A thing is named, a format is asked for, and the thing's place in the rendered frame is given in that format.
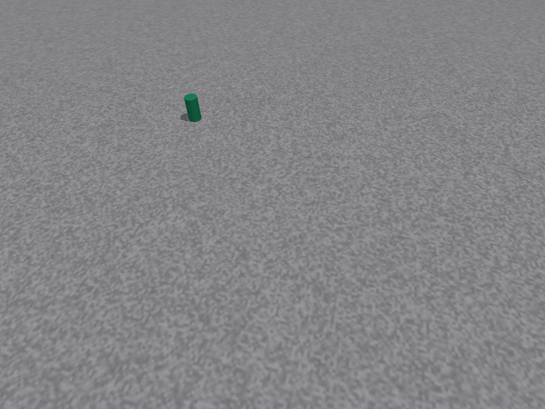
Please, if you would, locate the can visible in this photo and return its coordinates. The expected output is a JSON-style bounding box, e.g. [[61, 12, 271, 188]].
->
[[184, 94, 201, 122]]

